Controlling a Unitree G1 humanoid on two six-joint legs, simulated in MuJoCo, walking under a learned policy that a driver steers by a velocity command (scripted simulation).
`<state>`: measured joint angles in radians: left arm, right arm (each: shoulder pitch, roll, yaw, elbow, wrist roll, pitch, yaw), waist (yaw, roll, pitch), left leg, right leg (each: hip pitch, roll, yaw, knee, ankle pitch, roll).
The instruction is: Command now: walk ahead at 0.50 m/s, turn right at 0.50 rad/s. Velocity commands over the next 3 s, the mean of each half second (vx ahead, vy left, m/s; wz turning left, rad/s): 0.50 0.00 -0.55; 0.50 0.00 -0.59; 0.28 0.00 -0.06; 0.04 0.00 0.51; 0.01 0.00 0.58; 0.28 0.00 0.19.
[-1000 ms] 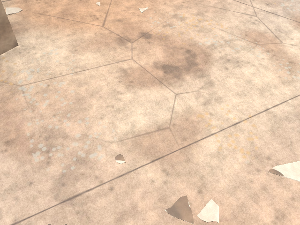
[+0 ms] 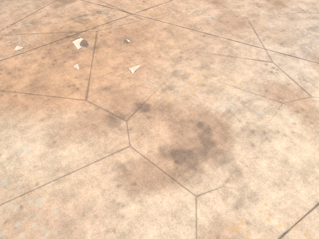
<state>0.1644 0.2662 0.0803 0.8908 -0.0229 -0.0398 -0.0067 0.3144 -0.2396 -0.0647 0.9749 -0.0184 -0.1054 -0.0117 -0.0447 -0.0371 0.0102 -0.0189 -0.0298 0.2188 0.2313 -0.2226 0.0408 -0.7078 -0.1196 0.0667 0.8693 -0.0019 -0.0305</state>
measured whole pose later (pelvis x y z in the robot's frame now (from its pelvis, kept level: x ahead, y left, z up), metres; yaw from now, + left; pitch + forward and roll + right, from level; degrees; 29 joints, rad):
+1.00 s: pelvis +0.55 -0.12 +0.00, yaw -35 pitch +2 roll +2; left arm 0.18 0.31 0.08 0.66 -0.03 -0.02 -0.01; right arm 0.31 -0.27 -0.08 0.85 -0.01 -0.10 0.01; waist -0.06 -0.05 0.03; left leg -0.10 -0.02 0.14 0.28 -0.21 0.02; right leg -0.70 -0.10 0.07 0.97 -0.16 0.00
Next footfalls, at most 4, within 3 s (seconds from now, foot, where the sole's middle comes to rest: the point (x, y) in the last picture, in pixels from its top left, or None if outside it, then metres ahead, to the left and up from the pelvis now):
0.20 right None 0.28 -0.14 -0.78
0.70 left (166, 214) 0.62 -0.03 -0.78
1.20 right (249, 197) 0.68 -0.41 -0.78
1.68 left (200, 171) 0.82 -0.20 -0.78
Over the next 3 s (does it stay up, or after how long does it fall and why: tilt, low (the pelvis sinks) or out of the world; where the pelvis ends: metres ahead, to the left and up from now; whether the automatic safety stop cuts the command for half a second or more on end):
stays up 0.86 -0.26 0.00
